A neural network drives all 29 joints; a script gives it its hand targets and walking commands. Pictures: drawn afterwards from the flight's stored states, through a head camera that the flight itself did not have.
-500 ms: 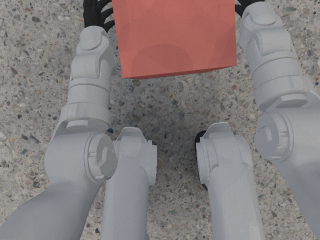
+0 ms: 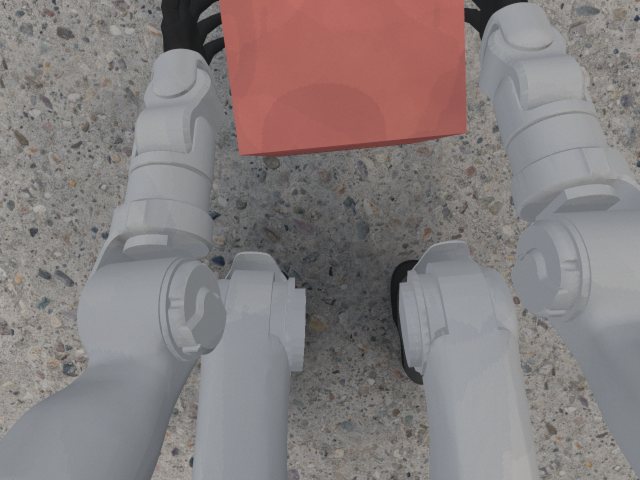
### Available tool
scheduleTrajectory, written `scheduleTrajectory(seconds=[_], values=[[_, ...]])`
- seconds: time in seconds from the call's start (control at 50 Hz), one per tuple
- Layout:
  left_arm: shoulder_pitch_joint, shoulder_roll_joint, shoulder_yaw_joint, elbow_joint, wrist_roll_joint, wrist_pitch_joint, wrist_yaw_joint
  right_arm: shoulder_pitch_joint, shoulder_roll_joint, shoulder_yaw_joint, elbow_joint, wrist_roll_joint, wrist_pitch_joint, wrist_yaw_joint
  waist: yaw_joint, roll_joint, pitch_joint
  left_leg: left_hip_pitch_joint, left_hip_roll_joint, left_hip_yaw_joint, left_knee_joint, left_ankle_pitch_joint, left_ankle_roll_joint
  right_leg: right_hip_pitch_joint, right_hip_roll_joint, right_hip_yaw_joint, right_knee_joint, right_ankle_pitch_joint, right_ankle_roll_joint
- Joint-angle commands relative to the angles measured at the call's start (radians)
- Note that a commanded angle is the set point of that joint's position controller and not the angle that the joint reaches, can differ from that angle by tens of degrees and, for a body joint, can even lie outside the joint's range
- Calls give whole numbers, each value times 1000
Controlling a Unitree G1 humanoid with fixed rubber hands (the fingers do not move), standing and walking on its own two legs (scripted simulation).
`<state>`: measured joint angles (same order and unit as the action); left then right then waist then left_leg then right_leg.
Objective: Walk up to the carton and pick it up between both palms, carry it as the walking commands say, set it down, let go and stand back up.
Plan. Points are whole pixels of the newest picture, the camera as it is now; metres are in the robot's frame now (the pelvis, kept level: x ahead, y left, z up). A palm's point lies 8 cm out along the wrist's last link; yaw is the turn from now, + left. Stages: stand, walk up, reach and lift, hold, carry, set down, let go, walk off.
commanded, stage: set down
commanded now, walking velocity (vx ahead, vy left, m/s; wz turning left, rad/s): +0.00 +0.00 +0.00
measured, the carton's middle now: (337, 33) +0.55 -0.02 -0.25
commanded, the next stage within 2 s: none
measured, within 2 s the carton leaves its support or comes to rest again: neither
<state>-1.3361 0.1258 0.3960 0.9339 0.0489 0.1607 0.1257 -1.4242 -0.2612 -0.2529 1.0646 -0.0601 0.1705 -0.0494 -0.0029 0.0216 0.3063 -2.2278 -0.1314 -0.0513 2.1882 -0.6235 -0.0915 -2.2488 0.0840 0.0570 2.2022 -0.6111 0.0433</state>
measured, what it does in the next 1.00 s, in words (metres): stands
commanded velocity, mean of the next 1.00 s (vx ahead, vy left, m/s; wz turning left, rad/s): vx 0.00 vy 0.00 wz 0.00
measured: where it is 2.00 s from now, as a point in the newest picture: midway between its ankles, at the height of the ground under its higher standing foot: (343, 345)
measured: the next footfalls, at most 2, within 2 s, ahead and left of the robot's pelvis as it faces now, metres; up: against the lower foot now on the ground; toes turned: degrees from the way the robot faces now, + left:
none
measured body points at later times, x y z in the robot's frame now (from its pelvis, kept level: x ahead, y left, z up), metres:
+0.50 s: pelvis -0.01 +0.00 +0.00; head +0.36 -0.02 +0.25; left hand +0.54 +0.13 -0.18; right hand +0.55 -0.17 -0.18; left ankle +0.10 +0.13 -0.34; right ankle +0.10 -0.12 -0.34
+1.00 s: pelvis +0.00 +0.00 +0.00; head +0.37 -0.02 +0.25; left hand +0.54 +0.16 -0.18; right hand +0.55 -0.21 -0.18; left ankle +0.10 +0.13 -0.34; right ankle +0.10 -0.12 -0.34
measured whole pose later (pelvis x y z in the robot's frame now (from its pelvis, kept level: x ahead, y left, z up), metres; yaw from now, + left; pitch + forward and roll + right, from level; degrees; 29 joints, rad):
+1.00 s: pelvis +0.00 +0.00 +0.00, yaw +0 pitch +38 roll +2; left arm -1.40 0.29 0.16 1.10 -0.18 0.04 0.14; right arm -1.48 -0.43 -0.07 1.21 0.19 0.04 -0.06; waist 0.01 0.02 0.35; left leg -2.24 -0.08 -0.02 2.19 -0.60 -0.06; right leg -2.27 0.05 0.05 2.20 -0.59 0.03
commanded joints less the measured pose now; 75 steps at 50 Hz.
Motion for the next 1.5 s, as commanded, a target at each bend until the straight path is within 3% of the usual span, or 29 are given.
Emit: scheduleTrajectory(seconds=[0.0, 0.24, 0.42, 0.5, 0.6, 0.64, 0.72, 0.78, 0.98, 1.14, 1.32, 1.48], values=[[-571, -801, -338, -70, -63, -17, -249, -470, 822, 250, -74, 54, -25, 242, -18, -11, -969, 388, -24, 126, -141, 348, 48, 446, 38, -80, -170, 361, -52], [-566, -747, -307, -50, -57, -20, -253, -453, 776, 217, -57, 29, -24, 245, -25, -14, -923, 370, -21, 126, -134, 318, 47, 442, 30, -78, -166, 331, -52], [-529, -571, -262, -33, -50, -43, -208, -426, 587, 177, -43, 21, -48, 203, -21, -20, -947, 394, -15, 133, -136, 314, 31, 479, 18, -85, -168, 326, -43], [-478, -396, -214, -12, -47, -63, -159, -401, 400, 139, -38, 25, -69, 153, -17, -22, -965, 416, -9, 136, -141, 307, 22, 505, 6, -87, -172, 319, -33], [-320, 90, -104, 23, -60, -108, -22, -320, -124, 55, -22, 52, -108, 12, -16, -32, -1013, 472, 10, 137, -154, 305, 11, 560, -20, -84, -184, 311, -17], [-294, 183, -117, 37, -91, -116, 13, -301, -214, 63, -2, 85, -119, -24, -12, -39, -1045, 487, 21, 131, -155, 313, 11, 580, -29, -75, -185, 323, -15], [-304, 221, -169, 55, -154, -131, 25, -326, -219, 144, 15, 177, -135, -28, 17, -66, -1071, 473, 46, 120, -148, 345, 22, 590, -46, -56, -177, 359, -14], [-307, 232, -205, 68, -190, -136, 21, -330, -238, 171, 34, 218, -143, -24, 16, -63, -1083, 458, 61, 114, -147, 359, 26, 591, -54, -49, -170, 378, -15], [-290, 258, -236, 54, -234, -139, 12, -300, -275, 169, 38, 251, -151, -10, 14, -49, -1146, 512, 76, 101, -149, 399, 33, 576, -64, -59, -158, 396, -17], [-258, 277, -225, -104, -245, -100, 47, -275, -296, 151, -140, 248, -109, -36, 9, -56, -1453, 663, 59, 134, -186, 436, 36, 718, -50, -95, -203, 428, -21], [-158, 236, -175, -111, -198, -59, 39, -184, -245, 105, -147, 187, -68, -17, 14, -69, -1314, 585, 52, 142, -320, 353, 39, 679, -34, -100, -337, 360, -25], [-127, 217, -136, -160, -156, -39, 24, -169, -219, 69, -176, 141, -44, -4, 23, -81, -1343, 611, 48, 148, -453, 340, 38, 761, -21, -92, -472, 363, -25]])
